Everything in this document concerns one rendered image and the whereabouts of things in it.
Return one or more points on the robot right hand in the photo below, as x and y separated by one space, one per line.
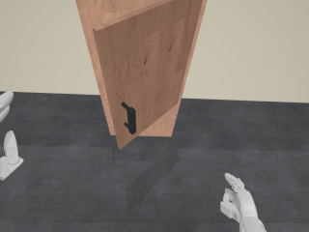
242 203

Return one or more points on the robot right forearm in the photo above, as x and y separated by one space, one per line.
251 224

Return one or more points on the cupboard door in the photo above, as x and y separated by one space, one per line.
143 57

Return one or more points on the robot left hand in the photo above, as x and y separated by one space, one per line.
11 161

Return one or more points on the handle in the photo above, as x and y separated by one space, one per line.
131 118

